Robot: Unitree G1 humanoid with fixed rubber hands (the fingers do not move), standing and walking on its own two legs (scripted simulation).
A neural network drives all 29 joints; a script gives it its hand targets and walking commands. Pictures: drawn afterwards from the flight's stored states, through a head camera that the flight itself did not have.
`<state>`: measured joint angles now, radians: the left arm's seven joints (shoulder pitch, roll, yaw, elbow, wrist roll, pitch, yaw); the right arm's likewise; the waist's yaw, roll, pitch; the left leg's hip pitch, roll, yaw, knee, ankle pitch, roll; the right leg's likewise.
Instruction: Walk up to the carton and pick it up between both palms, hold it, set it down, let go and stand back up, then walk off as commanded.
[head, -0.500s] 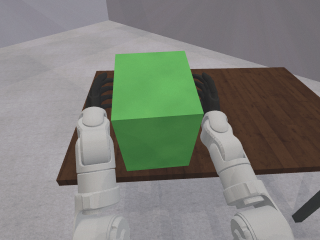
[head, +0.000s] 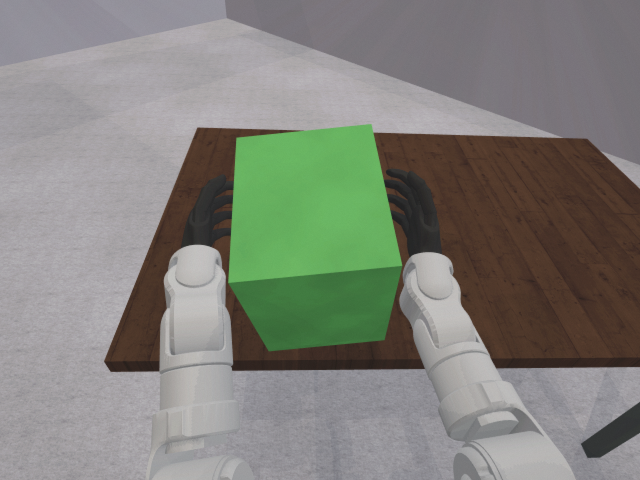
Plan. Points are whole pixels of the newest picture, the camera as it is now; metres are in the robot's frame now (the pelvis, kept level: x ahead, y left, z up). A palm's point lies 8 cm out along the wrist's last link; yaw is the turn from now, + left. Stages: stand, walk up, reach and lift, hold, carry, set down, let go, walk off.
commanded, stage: set down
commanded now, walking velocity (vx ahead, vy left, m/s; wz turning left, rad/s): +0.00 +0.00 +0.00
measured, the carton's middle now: (316, 246) +0.39 +0.00 +0.11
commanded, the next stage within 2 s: none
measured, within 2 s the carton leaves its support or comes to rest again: neither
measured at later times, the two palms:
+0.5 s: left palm (204, 247) +0.36 +0.14 +0.14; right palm (417, 246) +0.35 -0.12 +0.14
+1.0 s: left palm (223, 249) +0.40 +0.13 +0.10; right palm (415, 242) +0.38 -0.13 +0.11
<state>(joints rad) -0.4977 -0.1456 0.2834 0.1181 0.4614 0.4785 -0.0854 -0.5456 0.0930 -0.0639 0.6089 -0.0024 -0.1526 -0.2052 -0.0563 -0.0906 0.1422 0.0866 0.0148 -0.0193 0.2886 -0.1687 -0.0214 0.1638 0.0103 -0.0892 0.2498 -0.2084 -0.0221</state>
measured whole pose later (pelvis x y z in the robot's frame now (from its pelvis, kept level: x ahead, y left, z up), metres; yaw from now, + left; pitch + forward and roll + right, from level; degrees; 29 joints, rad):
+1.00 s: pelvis +0.01 +0.01 +0.00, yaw -2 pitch -4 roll +0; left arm -0.63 -0.17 0.43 0.58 0.47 0.20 -0.03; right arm -0.65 0.11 -0.34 0.86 -0.22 -0.25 -0.13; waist -0.01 -0.06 0.07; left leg -0.03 0.01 0.02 0.26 -0.16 -0.01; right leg 0.03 0.01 -0.06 0.24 -0.19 -0.02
